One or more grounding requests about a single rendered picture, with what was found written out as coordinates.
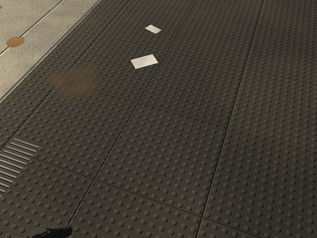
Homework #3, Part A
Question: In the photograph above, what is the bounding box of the left robot hand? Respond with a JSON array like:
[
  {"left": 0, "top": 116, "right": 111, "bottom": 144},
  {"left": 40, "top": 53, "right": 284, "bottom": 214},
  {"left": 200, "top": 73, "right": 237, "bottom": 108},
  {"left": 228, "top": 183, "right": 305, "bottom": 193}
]
[{"left": 20, "top": 223, "right": 72, "bottom": 238}]

